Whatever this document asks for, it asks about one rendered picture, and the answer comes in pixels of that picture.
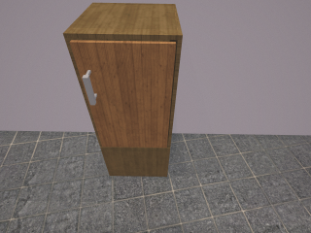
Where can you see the handle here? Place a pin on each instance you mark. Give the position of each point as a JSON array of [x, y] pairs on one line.
[[89, 90]]

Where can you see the cupboard door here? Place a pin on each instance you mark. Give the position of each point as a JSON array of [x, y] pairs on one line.
[[133, 81]]

